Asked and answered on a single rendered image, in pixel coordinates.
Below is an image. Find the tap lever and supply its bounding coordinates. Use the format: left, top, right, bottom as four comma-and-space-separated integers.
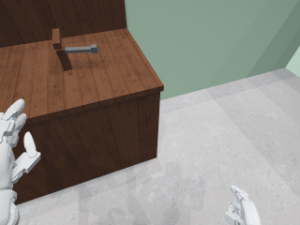
65, 44, 98, 53

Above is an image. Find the counter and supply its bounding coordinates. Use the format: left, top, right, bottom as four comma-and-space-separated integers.
0, 0, 164, 205

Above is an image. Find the left robot hand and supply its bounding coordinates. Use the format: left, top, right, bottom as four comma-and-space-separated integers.
0, 98, 41, 190

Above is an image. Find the right robot hand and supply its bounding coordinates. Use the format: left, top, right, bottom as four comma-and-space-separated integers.
225, 185, 262, 225

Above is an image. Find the robot left forearm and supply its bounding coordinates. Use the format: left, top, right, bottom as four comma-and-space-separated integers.
0, 189, 21, 225

